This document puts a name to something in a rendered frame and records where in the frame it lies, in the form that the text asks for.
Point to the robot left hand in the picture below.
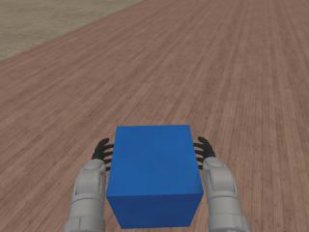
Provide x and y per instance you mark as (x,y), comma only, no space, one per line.
(99,152)

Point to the left robot forearm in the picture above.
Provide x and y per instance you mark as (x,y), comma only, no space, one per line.
(88,199)

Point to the robot right hand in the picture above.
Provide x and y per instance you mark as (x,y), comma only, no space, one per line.
(207,150)

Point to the right robot forearm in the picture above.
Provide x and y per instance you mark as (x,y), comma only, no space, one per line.
(225,212)

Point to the carton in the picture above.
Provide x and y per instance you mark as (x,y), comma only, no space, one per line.
(154,179)

